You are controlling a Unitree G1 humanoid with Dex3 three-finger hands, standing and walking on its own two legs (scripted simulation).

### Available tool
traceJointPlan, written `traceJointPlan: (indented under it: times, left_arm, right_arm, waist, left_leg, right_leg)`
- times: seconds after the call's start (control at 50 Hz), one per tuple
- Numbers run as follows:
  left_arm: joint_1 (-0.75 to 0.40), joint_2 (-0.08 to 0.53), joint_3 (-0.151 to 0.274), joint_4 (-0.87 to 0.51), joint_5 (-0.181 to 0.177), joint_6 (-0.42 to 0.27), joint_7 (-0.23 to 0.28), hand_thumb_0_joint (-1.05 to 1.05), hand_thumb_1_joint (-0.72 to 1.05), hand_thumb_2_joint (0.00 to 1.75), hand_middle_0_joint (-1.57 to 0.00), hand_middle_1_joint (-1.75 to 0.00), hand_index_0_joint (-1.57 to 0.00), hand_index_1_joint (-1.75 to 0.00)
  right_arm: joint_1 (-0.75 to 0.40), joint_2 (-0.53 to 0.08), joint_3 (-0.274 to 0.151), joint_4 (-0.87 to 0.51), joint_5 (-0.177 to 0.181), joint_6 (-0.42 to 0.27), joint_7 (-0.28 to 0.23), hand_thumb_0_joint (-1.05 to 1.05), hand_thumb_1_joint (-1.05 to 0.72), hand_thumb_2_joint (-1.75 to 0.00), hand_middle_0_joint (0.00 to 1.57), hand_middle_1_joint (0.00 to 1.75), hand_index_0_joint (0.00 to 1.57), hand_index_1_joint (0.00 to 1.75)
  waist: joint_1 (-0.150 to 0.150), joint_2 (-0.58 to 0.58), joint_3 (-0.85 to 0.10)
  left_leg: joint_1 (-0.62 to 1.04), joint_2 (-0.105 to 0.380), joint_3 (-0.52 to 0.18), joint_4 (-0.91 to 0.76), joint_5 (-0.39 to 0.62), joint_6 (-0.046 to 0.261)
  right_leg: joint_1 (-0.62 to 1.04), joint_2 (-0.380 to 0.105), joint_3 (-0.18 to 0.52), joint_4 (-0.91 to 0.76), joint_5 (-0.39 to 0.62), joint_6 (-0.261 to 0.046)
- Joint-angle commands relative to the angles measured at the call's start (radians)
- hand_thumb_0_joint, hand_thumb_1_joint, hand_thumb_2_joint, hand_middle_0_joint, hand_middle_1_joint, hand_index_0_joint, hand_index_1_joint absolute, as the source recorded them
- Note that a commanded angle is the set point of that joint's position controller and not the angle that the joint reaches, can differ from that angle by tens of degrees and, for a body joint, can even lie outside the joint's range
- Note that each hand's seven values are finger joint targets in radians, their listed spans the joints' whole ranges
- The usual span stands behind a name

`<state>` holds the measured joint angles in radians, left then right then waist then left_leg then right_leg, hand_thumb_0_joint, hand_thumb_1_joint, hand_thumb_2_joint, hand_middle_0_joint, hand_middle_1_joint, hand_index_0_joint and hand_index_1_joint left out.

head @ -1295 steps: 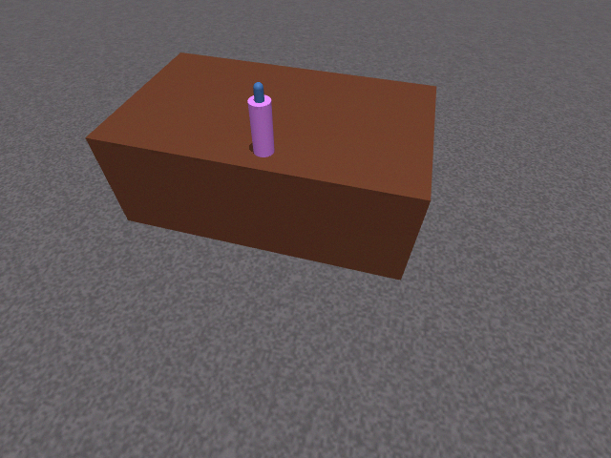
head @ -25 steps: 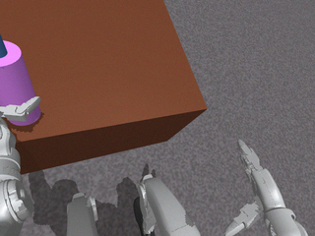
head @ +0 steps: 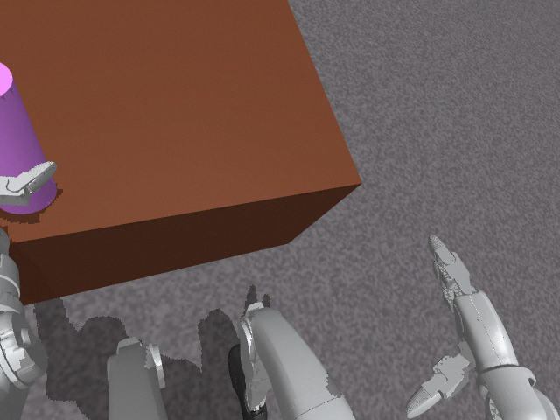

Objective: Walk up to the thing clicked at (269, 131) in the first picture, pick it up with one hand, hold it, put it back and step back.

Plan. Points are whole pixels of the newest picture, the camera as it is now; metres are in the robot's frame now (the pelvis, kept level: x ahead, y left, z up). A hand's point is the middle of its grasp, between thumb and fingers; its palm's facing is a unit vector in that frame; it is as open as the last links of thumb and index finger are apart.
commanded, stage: open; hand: left
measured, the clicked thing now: out of the picture +0.52 +0.22 +0.00
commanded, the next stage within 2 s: withdraw in 0.28 s
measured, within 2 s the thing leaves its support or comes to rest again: rests again in 0.66 s
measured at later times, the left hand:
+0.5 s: hand out of the picture +0.52 +0.23 -0.03, palm faces +0.30 -0.95 +0.00, open 16.4 cm
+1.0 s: hand out of the picture +0.47 +0.31 +0.09, palm faces +0.31 -0.94 -0.14, open 17.6 cm
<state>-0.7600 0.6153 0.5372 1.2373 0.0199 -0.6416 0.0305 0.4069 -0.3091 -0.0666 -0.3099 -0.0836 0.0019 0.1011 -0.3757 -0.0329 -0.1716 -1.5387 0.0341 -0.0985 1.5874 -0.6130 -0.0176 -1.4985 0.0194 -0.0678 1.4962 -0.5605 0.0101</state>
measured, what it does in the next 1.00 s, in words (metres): rises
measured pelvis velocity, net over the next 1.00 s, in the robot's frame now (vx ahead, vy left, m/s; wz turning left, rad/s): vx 0.02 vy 0.01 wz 0.01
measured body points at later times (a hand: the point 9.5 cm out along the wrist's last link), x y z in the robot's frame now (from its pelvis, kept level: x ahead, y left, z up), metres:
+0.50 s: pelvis +0.00 +0.01 +0.00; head +0.19 +0.08 +0.40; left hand +0.50 +0.28 -0.03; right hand +0.18 -0.25 +0.08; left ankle +0.04 +0.12 -0.55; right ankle +0.06 -0.13 -0.55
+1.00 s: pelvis +0.02 +0.01 +0.08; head +0.13 +0.06 +0.51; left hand +0.45 +0.36 +0.10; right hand +0.18 -0.24 +0.12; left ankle +0.04 +0.12 -0.55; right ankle +0.06 -0.13 -0.55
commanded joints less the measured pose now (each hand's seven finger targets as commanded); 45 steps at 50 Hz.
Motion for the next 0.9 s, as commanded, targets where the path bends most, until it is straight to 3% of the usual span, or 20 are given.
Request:
traceJointPlan:
  times: [0.0, 0.04, 0.06, 0.12, 0.18, 0.26, 0.28, 0.38, 0.4, 0.46, 0.54, 0.56, 0.6, 0.62, 0.64, 0.68, 0.76, 0.78, 0.82, 0.88]
  left_arm:
    - [-0.400, 0.220, -0.005, -0.242, -0.020, -0.094, -0.002, 0.00, -0.43, 0.50, -0.86, -0.80, -0.90, -0.77]
    - [-0.419, 0.239, -0.002, -0.271, -0.013, -0.096, 0.000, 0.00, -0.49, 0.41, -0.72, -0.67, -0.74, -0.65]
    - [-0.378, 0.185, -0.026, -0.191, -0.012, -0.085, -0.004, 0.00, -0.52, 0.36, -0.67, -0.61, -0.69, -0.60]
    - [-0.357, 0.185, -0.023, -0.189, -0.008, -0.076, 0.001, 0.00, -0.57, 0.27, -0.58, -0.50, -0.60, -0.49]
    - [-0.346, 0.198, -0.006, -0.215, -0.005, -0.073, 0.007, 0.00, -0.59, 0.23, -0.51, -0.43, -0.52, -0.42]
    - [-0.333, 0.164, -0.015, -0.186, -0.004, -0.069, 0.013, 0.00, -0.61, 0.15, -0.38, -0.30, -0.39, -0.29]
    - [-0.346, 0.182, -0.005, -0.227, 0.000, -0.074, 0.017, 0.00, -0.61, 0.13, -0.35, -0.27, -0.36, -0.26]
    - [-0.332, 0.150, -0.015, -0.186, -0.006, -0.072, 0.015, 0.00, -0.61, 0.06, -0.17, -0.14, -0.18, -0.14]
    - [-0.354, 0.225, 0.028, -0.251, -0.005, -0.080, 0.021, 0.00, -0.61, 0.06, -0.16, -0.14, -0.18, -0.13]
    - [-0.334, 0.237, 0.040, -0.241, -0.014, -0.077, 0.012, 0.00, -0.61, 0.05, -0.10, -0.10, -0.12, -0.09]
    - [-0.394, 0.373, 0.097, -0.414, -0.007, -0.071, -0.004, 0.00, -0.61, 0.03, -0.08, -0.07, -0.09, -0.06]
    - [-0.373, 0.358, 0.090, -0.407, -0.009, -0.055, -0.016, 0.00, -0.61, 0.03, -0.07, -0.07, -0.09, -0.06]
    - [-0.325, 0.326, 0.068, -0.367, -0.021, -0.013, -0.045, 0.00, -0.61, 0.02, -0.07, -0.06, -0.08, -0.05]
    - [-0.380, 0.362, 0.077, -0.462, -0.025, -0.005, -0.054, 0.00, -0.61, 0.01, -0.07, -0.05, -0.08, -0.05]
    - [-0.357, 0.346, 0.075, -0.440, -0.032, 0.020, -0.063, 0.00, -0.61, 0.00, -0.08, -0.05, -0.08, -0.04]
    - [-0.307, 0.285, 0.042, -0.389, -0.047, 0.067, -0.089, 0.00, -0.61, 0.00, -0.08, -0.04, -0.09, -0.04]
    - [-0.202, 0.300, 0.058, -0.329, -0.059, 0.128, -0.127, 0.00, -0.61, 0.00, -0.07, -0.02, -0.08, -0.01]
    - [-0.193, 0.283, 0.059, -0.325, -0.077, 0.135, -0.139, 0.00, -0.61, 0.00, -0.07, -0.02, -0.09, -0.01]
    - [-0.159, 0.208, 0.038, -0.299, -0.110, 0.146, -0.158, 0.00, -0.61, 0.00, -0.05, -0.02, -0.08, 0.00]
    - [-0.133, 0.166, 0.000, -0.283, -0.124, 0.152, -0.185, 0.00, -0.53, 0.06, -0.03, -0.02, -0.03, -0.02]
  right_arm:
    - [0.041, -0.180, -0.148, -0.168, 0.012, -0.052, -0.030, 0.00, 0.50, -0.05, 0.05, 0.05, 0.05, 0.05]
    - [0.062, -0.182, -0.151, -0.148, 0.012, -0.049, -0.029, 0.00, 0.51, -0.05, 0.05, 0.05, 0.05, 0.05]
    - [0.053, -0.183, -0.142, -0.170, 0.012, -0.046, -0.028, 0.00, 0.51, -0.05, 0.05, 0.05, 0.05, 0.05]
    - [0.063, -0.192, -0.155, -0.167, 0.014, -0.039, -0.030, 0.00, 0.51, -0.05, 0.05, 0.05, 0.05, 0.05]
    - [0.070, -0.187, -0.156, -0.150, 0.013, -0.031, -0.026, 0.00, 0.52, -0.05, 0.05, 0.05, 0.05, 0.05]
    - [0.070, -0.182, -0.157, -0.141, 0.014, -0.032, -0.025, 0.00, 0.52, -0.05, 0.05, 0.05, 0.05, 0.05]
    - [0.068, -0.178, -0.154, -0.141, 0.013, -0.032, -0.023, 0.00, 0.52, -0.05, 0.05, 0.05, 0.05, 0.05]
    - [0.041, -0.184, -0.148, -0.202, 0.013, -0.039, -0.024, 0.00, 0.52, -0.05, 0.05, 0.05, 0.05, 0.05]
    - [0.054, -0.196, -0.163, -0.198, 0.014, -0.036, -0.027, 0.00, 0.52, -0.05, 0.05, 0.05, 0.05, 0.05]
    - [0.067, -0.204, -0.171, -0.210, 0.018, -0.026, -0.032, 0.00, 0.52, -0.05, 0.05, 0.05, 0.05, 0.05]
    - [0.104, -0.203, -0.181, -0.194, 0.019, -0.007, -0.035, 0.00, 0.51, -0.05, 0.05, 0.05, 0.05, 0.05]
    - [0.110, -0.198, -0.177, -0.209, 0.022, -0.005, -0.035, 0.00, 0.51, -0.06, 0.05, 0.05, 0.05, 0.05]
    - [0.110, -0.186, -0.163, -0.158, 0.027, 0.004, -0.041, 0.00, 0.50, -0.06, 0.05, 0.05, 0.05, 0.05]
    - [0.117, -0.181, -0.160, -0.129, 0.026, 0.008, -0.044, 0.00, 0.50, -0.06, 0.05, 0.05, 0.05, 0.05]
    - [0.105, -0.176, -0.147, -0.131, 0.028, 0.012, -0.046, 0.00, 0.50, -0.06, 0.05, 0.05, 0.05, 0.05]
    - [0.094, -0.166, -0.130, -0.132, 0.035, 0.016, -0.051, 0.00, 0.50, -0.06, 0.05, 0.05, 0.05, 0.05]
    - [0.062, -0.174, -0.119, -0.122, 0.046, 0.022, -0.068, 0.00, 0.52, -0.05, 0.05, 0.05, 0.05, 0.05]
    - [0.052, -0.168, -0.111, -0.112, 0.052, 0.019, -0.071, 0.00, 0.52, -0.05, 0.05, 0.05, 0.05, 0.05]
    - [0.062, -0.165, -0.107, -0.122, 0.058, 0.011, -0.078, 0.00, 0.54, -0.05, 0.05, 0.05, 0.05, 0.05]
    - [0.084, -0.136, -0.072, -0.072, 0.066, -0.004, -0.084, 0.00, 0.61, -0.04, 0.05, 0.05, 0.05, 0.05]
  waist:
    - [0.012, 0.359, -0.586]
    - [0.020, 0.394, -0.603]
    - [0.012, 0.381, -0.587]
    - [0.018, 0.375, -0.561]
    - [0.029, 0.389, -0.546]
    - [0.023, 0.378, -0.502]
    - [0.036, 0.382, -0.511]
    - [0.017, 0.333, -0.546]
    - [0.032, 0.339, -0.580]
    - [0.042, 0.340, -0.615]
    - [0.077, 0.443, -0.700]
    - [0.074, 0.440, -0.708]
    - [0.089, 0.436, -0.651]
    - [0.100, 0.478, -0.656]
    - [0.109, 0.481, -0.643]
    - [0.108, 0.444, -0.576]
    - [0.139, 0.332, -0.462]
    - [0.146, 0.303, -0.438]
    - [0.130, 0.227, -0.389]
    - [0.141, 0.181, -0.322]
  left_leg:
    - [0.454, -0.024, 0.026, -0.189, 0.289, 0.027]
    - [0.494, -0.023, 0.024, -0.187, 0.332, 0.022]
    - [0.525, -0.020, 0.015, -0.196, 0.359, 0.017]
    - [0.540, -0.016, 0.010, -0.208, 0.378, 0.012]
    - [0.531, -0.017, 0.014, -0.215, 0.355, 0.011]
    - [0.522, -0.012, 0.004, -0.230, 0.329, 0.006]
    - [0.522, -0.012, 0.005, -0.230, 0.322, 0.005]
    - [0.500, -0.012, 0.005, -0.217, 0.355, 0.013]
    - [0.491, -0.015, 0.016, -0.210, 0.358, 0.019]
    - [0.510, -0.018, 0.017, -0.216, 0.373, 0.016]
    - [0.610, -0.021, 0.031, -0.229, 0.433, 0.008]
    - [0.623, -0.021, 0.036, -0.232, 0.439, 0.011]
    - [0.626, -0.022, 0.045, -0.253, 0.427, 0.010]
    - [0.660, -0.020, 0.047, -0.268, 0.437, 0.007]
    - [0.690, -0.019, 0.046, -0.282, 0.448, 0.006]
    - [0.684, -0.015, 0.046, -0.318, 0.427, 0.006]
    - [0.653, -0.008, 0.050, -0.377, 0.395, 0.012]
    - [0.645, -0.009, 0.051, -0.392, 0.368, 0.013]
    - [0.631, -0.008, 0.048, -0.426, 0.325, 0.018]
    - [0.639, -0.011, 0.051, -0.470, 0.272, 0.021]
  right_leg:
    - [0.328, 0.016, 0.044, -0.171, 0.257, -0.031]
    - [0.311, 0.018, 0.036, -0.155, 0.279, -0.038]
    - [0.273, 0.023, 0.016, -0.150, 0.285, -0.042]
    - [0.259, 0.026, 0.002, -0.150, 0.291, -0.046]
    - [0.258, 0.025, 0.004, -0.155, 0.268, -0.046]
    - [0.229, 0.029, -0.007, -0.154, 0.242, -0.047]
    - [0.225, 0.028, -0.005, -0.149, 0.234, -0.049]
    - [0.272, 0.030, -0.003, -0.151, 0.274, -0.045]
    - [0.306, 0.028, 0.006, -0.153, 0.288, -0.041]
    - [0.343, 0.026, 0.013, -0.156, 0.305, -0.039]
    - [0.403, 0.020, 0.031, -0.167, 0.342, -0.040]
    - [0.434, 0.017, 0.041, -0.185, 0.354, -0.037]
    - [0.448, 0.016, 0.052, -0.213, 0.351, -0.035]
    - [0.444, 0.014, 0.056, -0.227, 0.347, -0.036]
    - [0.436, 0.015, 0.052, -0.243, 0.344, -0.037]
    - [0.461, 0.016, 0.047, -0.278, 0.334, -0.037]
    - [0.509, 0.020, 0.042, -0.340, 0.320, -0.034]
    - [0.523, 0.019, 0.042, -0.356, 0.308, -0.032]
    - [0.543, 0.022, 0.033, -0.389, 0.287, -0.028]
    - [0.532, 0.024, 0.023, -0.423, 0.243, -0.028]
